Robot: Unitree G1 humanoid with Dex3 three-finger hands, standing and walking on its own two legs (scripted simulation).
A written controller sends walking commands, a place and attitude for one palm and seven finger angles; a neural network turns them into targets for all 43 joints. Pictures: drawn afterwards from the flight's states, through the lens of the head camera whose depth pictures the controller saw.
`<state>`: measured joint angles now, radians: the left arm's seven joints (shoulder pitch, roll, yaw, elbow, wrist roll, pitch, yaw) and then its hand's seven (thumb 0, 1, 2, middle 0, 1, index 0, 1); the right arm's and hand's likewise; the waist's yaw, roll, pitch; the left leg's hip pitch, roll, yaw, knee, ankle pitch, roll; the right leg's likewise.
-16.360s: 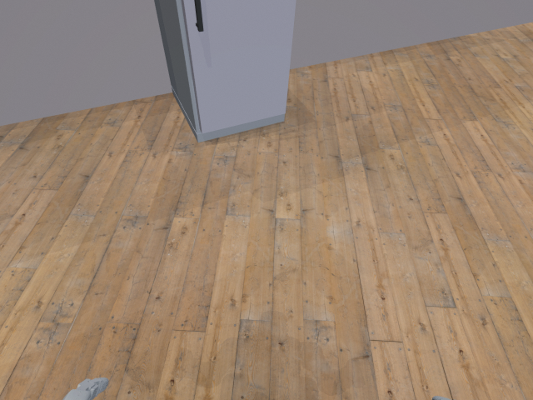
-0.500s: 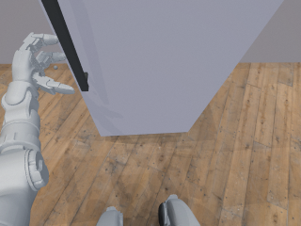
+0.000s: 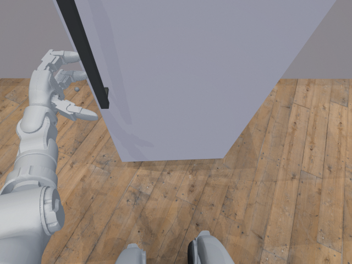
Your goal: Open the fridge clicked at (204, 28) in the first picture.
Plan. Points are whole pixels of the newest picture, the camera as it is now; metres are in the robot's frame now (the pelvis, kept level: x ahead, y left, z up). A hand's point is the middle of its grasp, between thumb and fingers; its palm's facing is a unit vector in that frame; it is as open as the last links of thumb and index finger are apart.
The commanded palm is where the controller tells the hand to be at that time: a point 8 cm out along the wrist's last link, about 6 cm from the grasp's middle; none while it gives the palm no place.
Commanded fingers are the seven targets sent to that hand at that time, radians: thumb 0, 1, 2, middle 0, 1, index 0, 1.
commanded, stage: slide the fingers in behind the handle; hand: left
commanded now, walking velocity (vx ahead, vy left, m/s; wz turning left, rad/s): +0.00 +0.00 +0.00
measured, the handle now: (83, 35) +0.54 +0.17 +0.16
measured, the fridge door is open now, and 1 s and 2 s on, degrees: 0 0 0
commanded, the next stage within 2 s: grip the handle and tug to test in 1.34 s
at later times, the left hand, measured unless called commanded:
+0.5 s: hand (93, 86) +0.49 +0.16 +0.07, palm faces -0.01 -1.00 -0.01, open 14.0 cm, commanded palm +0.46 +0.21 +0.08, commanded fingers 0.00 -0.50 0.30 -0.30 -1.20 -0.30 -1.20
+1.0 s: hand (100, 90) +0.48 +0.15 +0.08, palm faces -0.01 -1.00 -0.02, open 14.0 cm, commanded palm +0.45 +0.20 +0.08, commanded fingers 0.00 -0.50 0.30 -0.30 -1.20 -0.30 -1.20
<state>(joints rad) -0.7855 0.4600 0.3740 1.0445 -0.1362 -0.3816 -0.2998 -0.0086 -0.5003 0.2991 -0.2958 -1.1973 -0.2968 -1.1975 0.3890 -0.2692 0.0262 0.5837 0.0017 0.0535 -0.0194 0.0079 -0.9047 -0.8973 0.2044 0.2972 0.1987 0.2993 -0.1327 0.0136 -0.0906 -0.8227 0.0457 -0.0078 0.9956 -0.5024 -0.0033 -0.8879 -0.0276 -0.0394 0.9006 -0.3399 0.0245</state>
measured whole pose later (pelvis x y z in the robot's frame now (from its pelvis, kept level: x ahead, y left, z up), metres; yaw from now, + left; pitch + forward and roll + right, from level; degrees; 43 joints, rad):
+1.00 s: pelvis +0.00 -0.01 +0.00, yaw +0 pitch +18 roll -1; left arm -0.81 0.36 0.32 1.07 -0.10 -0.39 -0.18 -0.01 -0.50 0.30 -0.30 -1.20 -0.30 -1.20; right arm 0.36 -0.26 0.02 0.60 0.00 0.03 -0.01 0.01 -0.91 -0.90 0.20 0.30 0.20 0.30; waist -0.13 0.02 -0.09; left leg -0.81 0.04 -0.01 0.98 -0.49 -0.01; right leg -0.88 -0.03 -0.03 0.91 -0.34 0.01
